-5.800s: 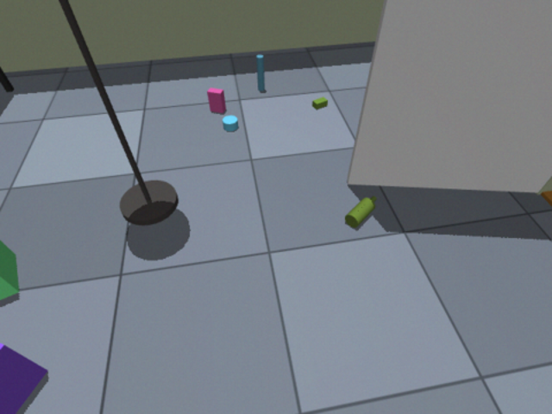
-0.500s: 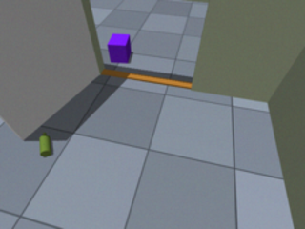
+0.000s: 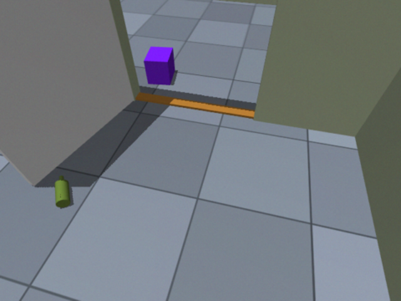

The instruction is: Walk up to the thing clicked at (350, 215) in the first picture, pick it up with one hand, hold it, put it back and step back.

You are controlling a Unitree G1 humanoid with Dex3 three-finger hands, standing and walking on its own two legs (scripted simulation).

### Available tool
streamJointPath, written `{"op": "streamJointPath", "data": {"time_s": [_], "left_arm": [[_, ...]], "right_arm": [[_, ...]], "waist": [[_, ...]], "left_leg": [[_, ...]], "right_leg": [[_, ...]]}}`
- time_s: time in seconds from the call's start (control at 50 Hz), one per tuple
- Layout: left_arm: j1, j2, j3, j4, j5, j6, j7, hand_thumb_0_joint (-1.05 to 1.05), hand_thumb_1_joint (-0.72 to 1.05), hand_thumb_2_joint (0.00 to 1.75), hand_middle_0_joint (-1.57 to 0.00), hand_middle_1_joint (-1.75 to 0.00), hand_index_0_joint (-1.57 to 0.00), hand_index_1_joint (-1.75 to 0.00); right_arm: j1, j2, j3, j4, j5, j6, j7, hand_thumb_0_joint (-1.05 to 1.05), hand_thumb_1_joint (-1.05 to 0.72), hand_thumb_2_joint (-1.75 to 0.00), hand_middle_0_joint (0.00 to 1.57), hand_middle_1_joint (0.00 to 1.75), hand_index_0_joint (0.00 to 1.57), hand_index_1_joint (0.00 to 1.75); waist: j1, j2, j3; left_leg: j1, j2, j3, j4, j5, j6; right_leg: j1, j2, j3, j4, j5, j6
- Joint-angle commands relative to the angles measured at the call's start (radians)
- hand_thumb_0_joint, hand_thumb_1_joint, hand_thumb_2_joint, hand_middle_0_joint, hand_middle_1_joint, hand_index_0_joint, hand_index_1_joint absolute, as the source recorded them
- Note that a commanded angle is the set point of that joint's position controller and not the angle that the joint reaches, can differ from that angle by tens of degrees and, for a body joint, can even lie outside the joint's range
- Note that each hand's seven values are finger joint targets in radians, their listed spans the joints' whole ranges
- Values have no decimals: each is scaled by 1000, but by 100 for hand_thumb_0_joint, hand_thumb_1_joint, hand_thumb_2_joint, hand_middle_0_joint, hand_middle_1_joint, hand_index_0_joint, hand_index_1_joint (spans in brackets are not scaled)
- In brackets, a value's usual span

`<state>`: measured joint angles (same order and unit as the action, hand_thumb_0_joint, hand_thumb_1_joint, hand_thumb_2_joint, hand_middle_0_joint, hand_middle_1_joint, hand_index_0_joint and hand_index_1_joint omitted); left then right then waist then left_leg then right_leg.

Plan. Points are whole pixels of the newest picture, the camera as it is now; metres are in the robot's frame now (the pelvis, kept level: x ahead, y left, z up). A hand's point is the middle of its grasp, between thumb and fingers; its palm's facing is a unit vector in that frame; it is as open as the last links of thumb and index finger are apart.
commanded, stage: stand
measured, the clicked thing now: (62, 189) +0.84 +0.83 -0.75
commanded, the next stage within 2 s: walk up in 0.20 s
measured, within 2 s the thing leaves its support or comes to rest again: neither
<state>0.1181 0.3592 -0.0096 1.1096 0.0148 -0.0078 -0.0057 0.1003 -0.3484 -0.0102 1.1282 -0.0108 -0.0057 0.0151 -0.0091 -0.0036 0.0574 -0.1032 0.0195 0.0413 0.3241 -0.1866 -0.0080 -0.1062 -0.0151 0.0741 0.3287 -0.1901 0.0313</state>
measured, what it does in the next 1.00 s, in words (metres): steps on the spot, turning left: left foot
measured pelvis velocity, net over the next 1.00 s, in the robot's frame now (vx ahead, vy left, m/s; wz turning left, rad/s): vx -0.01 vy -0.03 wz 0.54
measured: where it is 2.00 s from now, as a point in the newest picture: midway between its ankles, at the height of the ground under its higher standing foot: outside the picture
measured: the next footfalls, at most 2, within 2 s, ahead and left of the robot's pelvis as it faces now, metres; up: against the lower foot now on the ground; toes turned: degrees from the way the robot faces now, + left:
left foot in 0.74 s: -0.02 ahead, +0.12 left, +0.00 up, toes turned +25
right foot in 1.04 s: +0.11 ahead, -0.12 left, +0.00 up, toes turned +31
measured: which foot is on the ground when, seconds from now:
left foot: down 0.00-0.40, up 0.42-0.72, down 0.74-1.00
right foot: down 0.00-0.76, up 0.78-1.00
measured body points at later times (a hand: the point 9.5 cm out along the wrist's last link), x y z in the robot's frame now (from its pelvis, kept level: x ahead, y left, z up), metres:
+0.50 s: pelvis -0.02 -0.04 -0.01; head +0.03 -0.04 +0.44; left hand +0.03 +0.30 -0.11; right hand +0.12 -0.35 -0.13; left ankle -0.04 +0.10 -0.70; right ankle -0.01 -0.14 -0.75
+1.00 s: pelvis -0.01 -0.03 -0.03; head +0.01 +0.00 +0.42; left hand -0.11 +0.29 -0.14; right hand +0.23 -0.25 -0.12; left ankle -0.05 +0.10 -0.75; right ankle +0.06 -0.14 -0.73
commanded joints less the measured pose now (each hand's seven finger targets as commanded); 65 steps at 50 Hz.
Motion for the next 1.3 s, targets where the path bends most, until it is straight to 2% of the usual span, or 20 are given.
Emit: {"op": "streamJointPath", "data": {"time_s": [0.0, 0.16, 0.28, 0.34, 0.38, 0.4, 0.46, 0.58, 0.7, 0.72, 0.74, 0.76, 0.84, 0.94, 1.0, 1.02, 1.04, 1.06, 1.12, 1.28], "left_arm": [[-35, 207, 41, -56, -5, -22, 19, 0, 90, 90, -20, -30, -20, -30], [-24, 208, 40, -57, -3, -23, 19, 0, 90, 90, -20, -30, -20, -30], [-1, 195, 97, -203, -2, 20, -1, 0, 90, 90, -20, -30, -20, -30], [83, 214, 113, -214, 7, 7, 2, 0, 90, 90, -20, -30, -20, -30], [2, 335, 146, -265, 35, 1, 10, 0, 90, 90, -20, -30, -20, -30], [-78, 348, 149, -328, 36, 9, 1, 0, 90, 90, -20, -30, -20, -30], [-128, 254, 130, -367, 24, 0, 2, 0, 90, 90, -20, -30, -20, -30], [66, 297, 159, -373, 30, -8, -4, 0, 90, 90, -20, -30, -20, -30], [18, 286, 147, -419, 12, 22, -23, 0, 90, 90, -20, -30, -20, -30], [55, 230, 131, -422, 6, 27, -23, 0, 90, 90, -20, -30, -20, -30], [63, 157, 111, -453, 3, 32, -26, 0, 90, 90, -20, -30, -20, -30], [20, 242, 133, -442, 7, 38, -10, 0, 90, 90, -20, -30, -20, -30], [114, 247, 136, -373, -3, 30, -14, 0, 90, 90, -20, -30, -20, -30], [115, 218, 139, -378, -1, 15, -7, 0, 90, 90, -20, -30, -20, -30], [206, 220, 145, -351, 7, -8, 8, 0, 90, 90, -20, -30, -20, -30], [215, 296, 162, -356, 25, -18, 14, 0, 90, 90, -20, -30, -20, -30], [161, 384, 178, -385, 32, -25, 15, 0, 90, 90, -20, -30, -20, -30], [95, 425, 181, -397, 30, -25, 10, 0, 90, 90, -20, -30, -20, -30], [37, 311, 150, -393, 19, -37, 19, 0, 90, 90, -20, -30, -20, -30], [115, 329, 151, -398, 18, -25, 5, 0, 90, 90, -20, -30, -20, -30]], "right_arm": [[-31, -212, -43, -61, 4, -20, -18, 0, -90, -90, 20, 30, 20, 30], [-34, -215, -46, -63, 3, -18, -17, 0, -90, -90, 20, 30, 20, 30], [42, -340, -147, -257, -18, 4, -21, 0, -90, -90, 20, 30, 20, 30], [-30, -252, -131, -309, -11, 16, -25, 0, -90, -90, 20, 30, 20, 30], [27, -164, -106, -343, -8, 26, -33, 0, -90, -90, 20, 30, 20, 30], [54, -235, -127, -367, -27, 40, -37, 0, -90, -90, 20, 30, 20, 30], [128, -250, -138, -360, -26, 51, -3, 0, -90, -90, 20, 30, 20, 30], [80, -228, -124, -402, -21, 35, 16, 0, -90, -90, 20, 30, 20, 30], [259, -239, -137, -350, -9, -11, -4, 0, -90, -90, 20, 30, 20, 30], [287, -300, -156, -354, -21, -22, -14, 0, -90, -90, 20, 30, 20, 30], [261, -403, -172, -393, -33, -31, -27, 0, -90, -90, 20, 30, 20, 30], [260, -448, -177, -405, -10, -32, -29, 0, -90, -90, 20, 30, 20, 30], [143, -325, -129, -443, -3, -35, -51, 0, -90, -90, 20, 30, 20, 30], [162, -323, -126, -464, -16, -20, -42, 0, -90, -90, 20, 30, 20, 30], [101, -283, -113, -493, 2, 3, -36, 0, -90, -90, 20, 30, 20, 30], [93, -220, -96, -510, 10, 8, -38, 0, -90, -90, 20, 30, 20, 30], [105, -200, -94, -516, 3, 15, -44, 0, -90, -90, 20, 30, 20, 30], [120, -259, -116, -495, -7, 21, -57, 0, -90, -90, 20, 30, 20, 30], [181, -288, -132, -426, 1, 19, -27, 0, -90, -90, 20, 30, 20, 30], [142, -231, -113, -392, -1, -9, -1, 0, -90, -90, 20, 30, 20, 30]], "waist": [[0, -8, -83], [1, 5, -92], [17, 235, -113], [88, 92, -154], [55, -219, -114], [33, -188, -108], [-19, -120, -31], [75, -160, -53], [-21, -103, -98], [-36, 70, -119], [-10, 298, -98], [-39, 221, -101], [31, 181, -59], [12, 188, -81], [71, 124, -126], [82, -60, -104], [66, -228, -54], [44, -245, -28], [7, -102, 33], [43, -210, -64]], "left_leg": [[47, 117, -90, -37, 164, 24], [55, 119, -92, -33, 147, 25], [-58, 271, -487, -2, 376, 205], [-139, 93, -279, 238, 323, 98], [-463, -86, -77, 543, -334, 11], [-409, -17, -110, 694, -363, 5], [-421, 18, -131, 763, -205, -17], [-436, 41, -65, 546, -271, -9], [-10, -68, 66, 167, -32, 31], [107, 26, -131, 75, -37, 85], [161, 289, -575, 30, 148, 190], [-7, 378, -716, -6, 110, 325], [-105, 194, -341, 123, 233, 222], [-211, 176, -357, 201, 391, 227], [-272, 81, -305, 364, 269, 136], [-409, -25, -243, 529, 95, 76], [-543, -149, -135, 718, -388, 33], [-518, -78, -191, 893, -481, 27], [-474, -28, -169, 872, -272, 12], [-238, -47, -1, 385, -224, 10]], "right_leg": [[-25, -99, 48, -34, 202, -46], [-26, -100, 47, -42, 176, -47], [-130, 37, -27, 335, -323, -39], [-2, -38, 11, 38, -88, -83], [125, -374, 282, -83, 134, -212], [-30, -469, 315, -94, 101, -300], [-7, -267, 70, -9, 248, -222], [118, -312, 16, 70, 240, -267], [-140, -232, -167, 356, 172, -158], [-281, -166, -214, 564, 28, -93], [-533, 6, -215, 739, -417, -24], [-433, -41, -35, 780, -483, -33], [-345, -71, -45, 668, -323, -44], [-199, -3, -101, 497, -309, -44], [-45, 13, -97, 207, -101, -91], [0, -150, 124, 91, -115, -142], [-43, -419, 453, -54, -155, -262], [-143, -538, 594, -85, -107, -385], [-154, -300, 162, 15, -103, -254], [-110, -281, -19, 180, 139, -235]]}}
